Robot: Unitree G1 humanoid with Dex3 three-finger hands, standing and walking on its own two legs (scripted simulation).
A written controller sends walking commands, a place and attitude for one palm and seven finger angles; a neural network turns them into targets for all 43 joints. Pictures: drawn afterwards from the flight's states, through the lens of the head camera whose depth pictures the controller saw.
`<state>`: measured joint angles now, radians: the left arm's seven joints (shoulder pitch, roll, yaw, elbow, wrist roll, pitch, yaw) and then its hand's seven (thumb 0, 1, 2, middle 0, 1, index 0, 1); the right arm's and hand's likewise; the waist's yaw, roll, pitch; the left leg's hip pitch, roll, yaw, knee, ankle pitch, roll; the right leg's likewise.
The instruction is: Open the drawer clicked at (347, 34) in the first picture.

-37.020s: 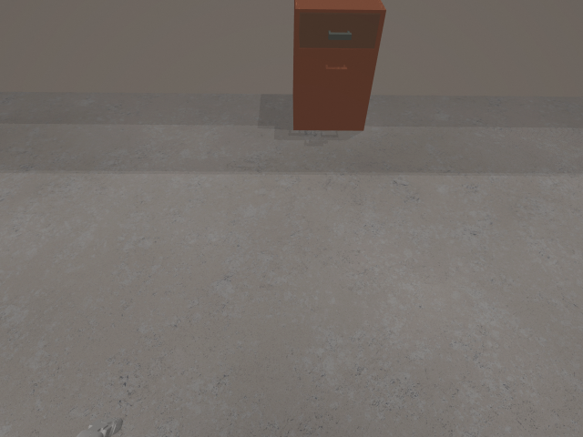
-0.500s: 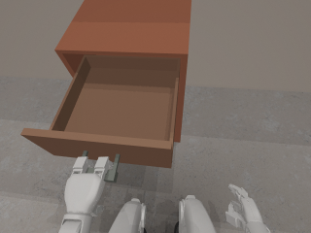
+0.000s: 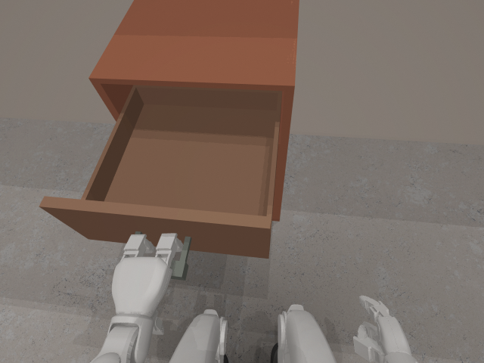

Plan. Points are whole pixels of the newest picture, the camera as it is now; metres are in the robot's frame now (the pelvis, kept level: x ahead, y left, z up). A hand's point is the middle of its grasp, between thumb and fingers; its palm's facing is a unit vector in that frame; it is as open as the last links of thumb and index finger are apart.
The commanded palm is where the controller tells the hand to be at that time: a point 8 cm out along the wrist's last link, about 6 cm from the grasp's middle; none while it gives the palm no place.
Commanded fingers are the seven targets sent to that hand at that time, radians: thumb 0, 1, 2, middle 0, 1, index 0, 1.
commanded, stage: lift the hand off the handle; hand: left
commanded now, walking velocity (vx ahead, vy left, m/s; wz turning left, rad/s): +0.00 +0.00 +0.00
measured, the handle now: (158, 253) +0.30 +0.17 -0.05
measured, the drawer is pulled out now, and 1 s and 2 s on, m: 0.30 0.30 0.30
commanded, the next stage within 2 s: none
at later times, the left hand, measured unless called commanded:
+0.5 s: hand (135, 281) +0.25 +0.19 -0.02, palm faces -0.02 -0.09 -1.00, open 13.8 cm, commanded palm +0.23 +0.18 +0.03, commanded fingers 0.00 -0.50 0.30 -0.30 -1.20 -0.30 -1.20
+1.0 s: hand (123, 277) +0.25 +0.19 +0.02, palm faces -0.03 -0.12 -0.99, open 13.8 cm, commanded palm +0.23 +0.19 +0.07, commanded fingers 0.00 -0.50 0.30 -0.30 -1.20 -0.30 -1.20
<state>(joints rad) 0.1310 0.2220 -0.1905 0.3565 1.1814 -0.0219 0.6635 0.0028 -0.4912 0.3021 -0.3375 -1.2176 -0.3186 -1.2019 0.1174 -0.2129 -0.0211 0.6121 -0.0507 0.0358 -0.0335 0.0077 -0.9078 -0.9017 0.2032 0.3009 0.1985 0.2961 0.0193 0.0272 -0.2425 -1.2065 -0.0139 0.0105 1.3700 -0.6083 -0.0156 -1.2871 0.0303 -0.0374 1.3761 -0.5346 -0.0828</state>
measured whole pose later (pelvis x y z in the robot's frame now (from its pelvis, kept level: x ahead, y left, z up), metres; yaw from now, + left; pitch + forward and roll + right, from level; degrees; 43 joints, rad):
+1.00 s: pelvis +0.03 +0.01 +0.05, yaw -1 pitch +19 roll +1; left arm 0.34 0.25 -0.18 0.13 1.11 0.03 0.58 0.00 -0.49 0.30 -0.32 -1.20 -0.32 -1.20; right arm 0.16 -0.22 -0.01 0.51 -0.04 0.09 0.01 0.01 -0.91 -0.90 0.20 0.30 0.20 0.30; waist 0.03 0.05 -0.22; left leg -0.91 -0.01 0.02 1.15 -0.57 0.00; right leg -0.99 0.04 -0.02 1.16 -0.50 -0.06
